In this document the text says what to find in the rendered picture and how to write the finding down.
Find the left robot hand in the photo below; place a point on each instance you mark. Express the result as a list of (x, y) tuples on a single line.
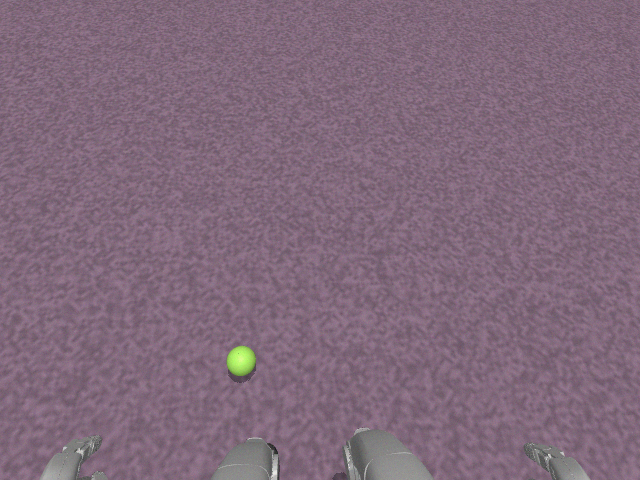
[(67, 464)]

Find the ball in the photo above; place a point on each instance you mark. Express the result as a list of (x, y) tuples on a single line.
[(241, 360)]

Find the right robot hand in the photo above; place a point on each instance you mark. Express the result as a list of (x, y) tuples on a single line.
[(553, 460)]

